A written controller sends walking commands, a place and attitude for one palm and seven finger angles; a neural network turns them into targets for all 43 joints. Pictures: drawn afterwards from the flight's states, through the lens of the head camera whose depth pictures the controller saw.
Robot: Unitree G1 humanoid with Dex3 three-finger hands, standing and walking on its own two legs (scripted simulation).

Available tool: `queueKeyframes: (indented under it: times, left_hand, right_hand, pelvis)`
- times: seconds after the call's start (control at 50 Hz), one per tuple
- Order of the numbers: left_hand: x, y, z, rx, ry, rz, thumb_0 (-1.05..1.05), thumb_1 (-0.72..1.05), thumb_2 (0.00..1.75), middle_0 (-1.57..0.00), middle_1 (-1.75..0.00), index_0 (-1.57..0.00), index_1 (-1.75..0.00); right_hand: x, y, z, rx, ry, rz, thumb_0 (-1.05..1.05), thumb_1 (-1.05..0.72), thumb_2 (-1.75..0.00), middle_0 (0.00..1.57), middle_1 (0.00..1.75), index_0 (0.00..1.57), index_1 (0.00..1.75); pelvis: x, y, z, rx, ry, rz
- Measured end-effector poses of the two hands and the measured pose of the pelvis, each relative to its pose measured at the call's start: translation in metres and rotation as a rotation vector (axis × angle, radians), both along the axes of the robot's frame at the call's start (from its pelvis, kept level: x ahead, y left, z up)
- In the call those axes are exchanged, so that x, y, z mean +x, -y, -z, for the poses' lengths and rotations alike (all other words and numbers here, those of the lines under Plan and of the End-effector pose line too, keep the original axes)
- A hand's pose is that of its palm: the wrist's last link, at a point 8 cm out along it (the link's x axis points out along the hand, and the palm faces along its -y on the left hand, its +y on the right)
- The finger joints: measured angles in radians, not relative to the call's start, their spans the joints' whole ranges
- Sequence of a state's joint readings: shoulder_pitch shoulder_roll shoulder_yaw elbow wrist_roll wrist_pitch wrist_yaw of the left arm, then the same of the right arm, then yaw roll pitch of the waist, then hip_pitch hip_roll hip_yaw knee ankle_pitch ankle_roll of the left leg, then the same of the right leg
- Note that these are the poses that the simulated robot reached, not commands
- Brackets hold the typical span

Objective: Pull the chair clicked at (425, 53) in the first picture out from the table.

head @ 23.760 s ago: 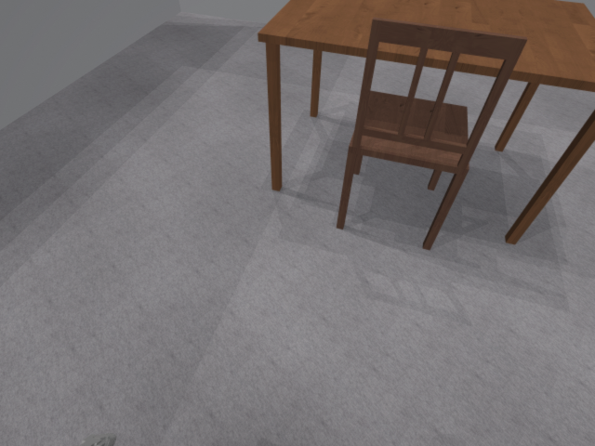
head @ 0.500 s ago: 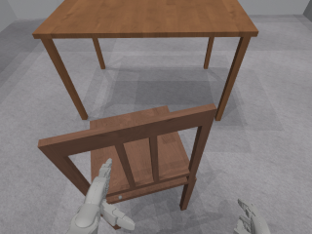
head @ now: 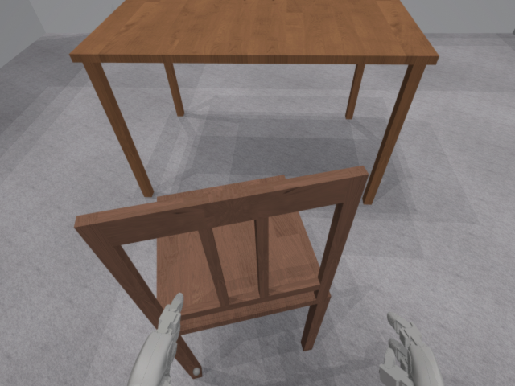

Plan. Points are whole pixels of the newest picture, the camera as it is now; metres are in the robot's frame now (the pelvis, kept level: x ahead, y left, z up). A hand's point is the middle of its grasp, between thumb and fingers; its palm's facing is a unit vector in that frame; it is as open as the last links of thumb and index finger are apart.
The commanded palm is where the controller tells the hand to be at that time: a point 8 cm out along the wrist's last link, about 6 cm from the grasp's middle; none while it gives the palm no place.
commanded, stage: draw the hand back to the body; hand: left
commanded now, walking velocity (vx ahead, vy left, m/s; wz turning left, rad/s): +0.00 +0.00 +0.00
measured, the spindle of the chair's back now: (216, 270) +0.33 +0.09 -0.04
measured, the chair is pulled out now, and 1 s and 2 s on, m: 0.60 0.60 0.60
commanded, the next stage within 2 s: step back with the hand held close in 1.64 s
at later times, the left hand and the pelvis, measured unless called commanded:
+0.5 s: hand (151, 346) +0.17 +0.14 +0.07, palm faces +0.03 -1.00 -0.08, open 17.5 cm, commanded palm +0.14 +0.20 +0.09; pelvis -0.01 +0.00 -0.02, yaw +0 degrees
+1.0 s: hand (53, 300) +0.20 +0.23 +0.15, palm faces +0.35 -0.85 -0.40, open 13.1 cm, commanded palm +0.15 +0.27 +0.18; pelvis +0.02 +0.00 +0.04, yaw +0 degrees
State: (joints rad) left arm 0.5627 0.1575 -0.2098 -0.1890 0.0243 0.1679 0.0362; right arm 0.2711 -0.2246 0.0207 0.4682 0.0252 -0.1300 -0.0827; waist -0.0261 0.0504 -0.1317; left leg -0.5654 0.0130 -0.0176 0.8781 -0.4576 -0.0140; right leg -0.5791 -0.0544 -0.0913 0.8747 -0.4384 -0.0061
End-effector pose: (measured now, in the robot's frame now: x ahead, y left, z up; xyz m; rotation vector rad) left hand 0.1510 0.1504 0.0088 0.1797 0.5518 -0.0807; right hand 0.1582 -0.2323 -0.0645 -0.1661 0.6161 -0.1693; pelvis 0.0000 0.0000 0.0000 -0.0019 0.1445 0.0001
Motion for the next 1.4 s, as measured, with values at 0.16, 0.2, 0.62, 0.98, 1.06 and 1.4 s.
queueKeyframes:
  times: [0.16, 0.2, 0.62, 0.98, 1.06, 1.4]
  left_hand:
    - [-0.009, -0.003, -0.013, -0.143, 0.14, -0.091, -0.01, -0.53, 0.2, -0.01, 0.0, -0.01, 0.0]
    - [-0.005, -0.009, -0.026, -0.172, 0.261, -0.124, -0.01, -0.53, 0.2, -0.01, 0.0, -0.01, 0.0]
    - [0.001, -0.06, -0.098, 0.017, 0.517, -0.126, -0.01, -0.48, 0.23, -0.02, -0.02, -0.01, -0.01]
    - [0.006, -0.119, -0.154, 0.322, 0.498, -0.346, 0.0, 0.09, 0.5, -0.1, -0.14, -0.09, -0.13]
    - [0.013, -0.127, -0.17, 0.348, 0.548, -0.358, 0.0, 0.23, 0.57, -0.12, -0.17, -0.11, -0.16]
    - [0.025, -0.156, -0.219, 0.45, 0.706, -0.416, 0.01, 0.8, 0.84, -0.2, -0.28, -0.19, -0.28]
  right_hand:
    - [0.0, -0.003, 0.006, -0.005, 0.02, -0.002, 0.02, -0.91, -0.9, 0.2, 0.3, 0.21, 0.3]
    - [0.0, -0.004, 0.011, -0.002, 0.02, -0.01, 0.02, -0.91, -0.9, 0.2, 0.3, 0.21, 0.3]
    - [0.006, -0.003, 0.013, 0.041, -0.003, 0.014, 0.02, -0.91, -0.9, 0.2, 0.3, 0.2, 0.3]
    - [0.046, -0.019, -0.032, 0.005, 0.012, -0.066, 0.02, -0.91, -0.9, 0.2, 0.3, 0.2, 0.3]
    - [0.054, -0.026, -0.035, 0.018, 0.017, -0.085, 0.02, -0.91, -0.9, 0.2, 0.3, 0.21, 0.3]
    - [0.046, -0.023, -0.026, 0.037, -0.058, -0.078, 0.02, -0.91, -0.9, 0.2, 0.3, 0.21, 0.3]
  pelvis:
    - [-0.004, 0.0, 0.009, -0.005, -0.021, -0.002]
    - [-0.006, 0.0, 0.013, -0.007, -0.029, -0.002]
    - [-0.002, 0.006, 0.003, -0.009, 0.022, -0.002]
    - [0.02, -0.002, -0.039, -0.005, 0.176, 0.002]
    - [0.024, -0.004, -0.042, -0.005, 0.186, 0.007]
    - [0.028, -0.007, -0.046, -0.005, 0.203, 0.019]
